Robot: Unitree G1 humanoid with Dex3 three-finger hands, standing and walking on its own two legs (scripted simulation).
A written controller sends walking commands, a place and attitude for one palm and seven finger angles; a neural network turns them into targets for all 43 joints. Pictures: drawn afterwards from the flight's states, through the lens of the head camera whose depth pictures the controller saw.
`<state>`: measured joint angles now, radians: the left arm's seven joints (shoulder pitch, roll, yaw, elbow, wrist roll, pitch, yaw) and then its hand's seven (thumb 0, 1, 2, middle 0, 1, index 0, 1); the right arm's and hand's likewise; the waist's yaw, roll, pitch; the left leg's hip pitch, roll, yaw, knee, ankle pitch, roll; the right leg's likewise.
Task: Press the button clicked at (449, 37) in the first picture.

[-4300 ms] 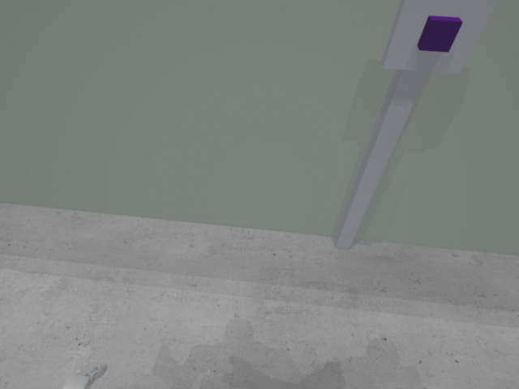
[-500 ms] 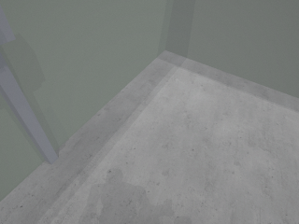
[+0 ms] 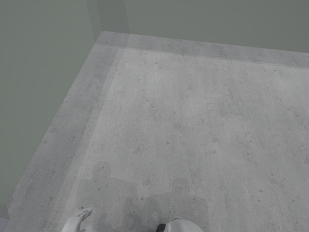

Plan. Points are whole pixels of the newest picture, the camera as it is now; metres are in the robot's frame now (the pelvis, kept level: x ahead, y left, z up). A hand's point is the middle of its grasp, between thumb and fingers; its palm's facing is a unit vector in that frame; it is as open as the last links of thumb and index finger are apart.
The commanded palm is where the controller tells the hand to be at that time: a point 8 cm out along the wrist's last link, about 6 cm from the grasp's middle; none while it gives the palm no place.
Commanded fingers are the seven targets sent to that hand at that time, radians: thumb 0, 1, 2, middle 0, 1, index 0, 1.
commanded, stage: walk to a spot facing it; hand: left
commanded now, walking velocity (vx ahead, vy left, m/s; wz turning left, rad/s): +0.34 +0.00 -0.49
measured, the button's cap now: out of the picture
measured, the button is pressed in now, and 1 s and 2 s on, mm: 0 0 0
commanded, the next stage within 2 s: turn to face it in 1.20 s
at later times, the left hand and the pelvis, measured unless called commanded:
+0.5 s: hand (79, 202) +0.21 +0.23 -0.15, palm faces -0.08 -0.98 -0.20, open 7.4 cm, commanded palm none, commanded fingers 0.00 0.90 0.90 -0.20 -0.30 -0.20 -0.30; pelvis +0.23 +0.04 +0.02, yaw -14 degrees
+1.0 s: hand (117, 114) +0.53 +0.16 -0.13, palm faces -0.51 -0.83 -0.22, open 7.4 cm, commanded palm none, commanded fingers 0.00 0.90 0.90 -0.20 -0.30 -0.20 -0.30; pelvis +0.33 +0.05 +0.03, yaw -33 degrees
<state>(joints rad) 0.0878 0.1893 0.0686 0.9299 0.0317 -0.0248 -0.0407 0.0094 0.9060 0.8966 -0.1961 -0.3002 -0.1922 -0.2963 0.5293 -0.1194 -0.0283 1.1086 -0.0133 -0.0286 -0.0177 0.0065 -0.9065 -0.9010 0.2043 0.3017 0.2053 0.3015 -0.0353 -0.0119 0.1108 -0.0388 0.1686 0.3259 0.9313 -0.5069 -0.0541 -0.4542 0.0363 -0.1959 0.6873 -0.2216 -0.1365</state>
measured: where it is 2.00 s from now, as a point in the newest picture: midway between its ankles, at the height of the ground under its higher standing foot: (147, 199)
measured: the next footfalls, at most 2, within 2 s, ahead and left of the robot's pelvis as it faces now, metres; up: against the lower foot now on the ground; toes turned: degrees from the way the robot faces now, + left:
left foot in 0.50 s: +0.39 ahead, +0.12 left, +0.00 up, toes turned -7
right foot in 1.08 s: +0.31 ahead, -0.10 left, +0.00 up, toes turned -44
